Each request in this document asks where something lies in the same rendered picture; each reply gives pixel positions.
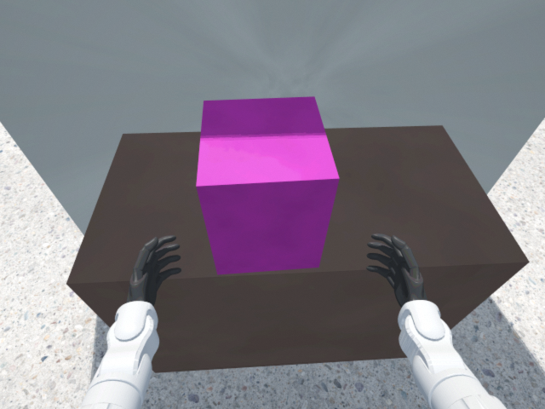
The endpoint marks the pedestal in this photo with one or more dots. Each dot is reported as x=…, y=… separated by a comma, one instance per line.
x=407, y=181

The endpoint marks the robot left hand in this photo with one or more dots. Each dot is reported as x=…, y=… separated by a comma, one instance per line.
x=146, y=279

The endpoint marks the right robot forearm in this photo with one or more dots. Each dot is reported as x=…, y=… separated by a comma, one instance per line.
x=439, y=371

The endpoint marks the left robot forearm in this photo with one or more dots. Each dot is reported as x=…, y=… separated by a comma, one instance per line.
x=124, y=373

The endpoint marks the carton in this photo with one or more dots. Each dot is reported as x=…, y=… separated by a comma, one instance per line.
x=266, y=183

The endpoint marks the robot right hand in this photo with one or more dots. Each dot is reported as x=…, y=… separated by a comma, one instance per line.
x=403, y=274

